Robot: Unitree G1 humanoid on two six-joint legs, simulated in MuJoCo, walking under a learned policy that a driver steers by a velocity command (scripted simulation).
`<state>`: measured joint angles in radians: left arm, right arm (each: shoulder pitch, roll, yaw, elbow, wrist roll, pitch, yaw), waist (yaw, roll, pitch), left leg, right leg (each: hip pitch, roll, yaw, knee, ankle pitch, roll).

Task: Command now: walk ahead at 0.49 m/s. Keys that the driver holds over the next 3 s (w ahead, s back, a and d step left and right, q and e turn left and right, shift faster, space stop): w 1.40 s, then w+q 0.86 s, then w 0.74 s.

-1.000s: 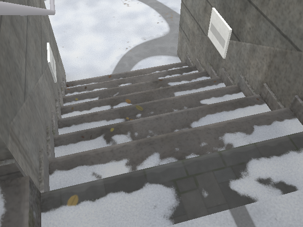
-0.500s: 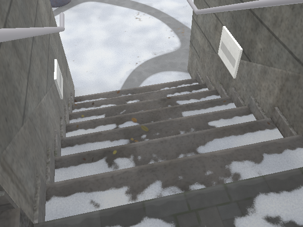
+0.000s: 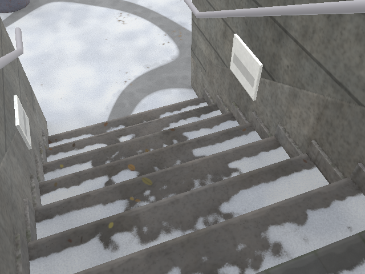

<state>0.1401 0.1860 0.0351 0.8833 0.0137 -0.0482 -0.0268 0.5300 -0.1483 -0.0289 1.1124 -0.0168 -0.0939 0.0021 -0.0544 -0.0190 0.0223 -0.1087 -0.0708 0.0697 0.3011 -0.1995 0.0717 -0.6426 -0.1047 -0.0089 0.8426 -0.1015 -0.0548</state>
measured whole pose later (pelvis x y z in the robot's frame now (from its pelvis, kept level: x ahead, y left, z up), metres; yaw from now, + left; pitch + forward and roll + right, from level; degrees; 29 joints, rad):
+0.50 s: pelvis +0.24 -0.06 +0.00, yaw +0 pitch -1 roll +0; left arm 0.44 0.19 0.06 1.01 0.01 -0.08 0.00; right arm 0.19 -0.24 -0.06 0.93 -0.04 0.00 0.01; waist 0.02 0.04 0.03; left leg -0.60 0.07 -0.01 0.98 -0.11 0.04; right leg -0.09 0.07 -0.08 0.29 -0.19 -0.10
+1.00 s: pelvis +0.49 +0.03 -0.18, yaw +0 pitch +0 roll -1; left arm 0.44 0.23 0.06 1.02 -0.01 -0.05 0.07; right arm 0.19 -0.19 -0.04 0.94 -0.01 -0.04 0.03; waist 0.07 -0.03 0.04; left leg -0.35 -0.01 0.07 0.58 -0.21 0.08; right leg -0.48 0.02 0.05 1.96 -0.77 -0.08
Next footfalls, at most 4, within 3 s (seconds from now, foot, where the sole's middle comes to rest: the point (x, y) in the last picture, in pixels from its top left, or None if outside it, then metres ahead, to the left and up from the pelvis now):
0.20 right None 0.27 -0.12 -0.78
0.90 left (155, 270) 0.58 0.12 -0.95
1.54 right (212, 210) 0.93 -0.17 -1.11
2.12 left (153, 191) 1.17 0.15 -1.28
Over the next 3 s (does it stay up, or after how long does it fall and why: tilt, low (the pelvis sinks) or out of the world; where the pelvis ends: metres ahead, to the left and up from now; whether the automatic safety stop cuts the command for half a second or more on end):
stays up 1.56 0.17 -0.74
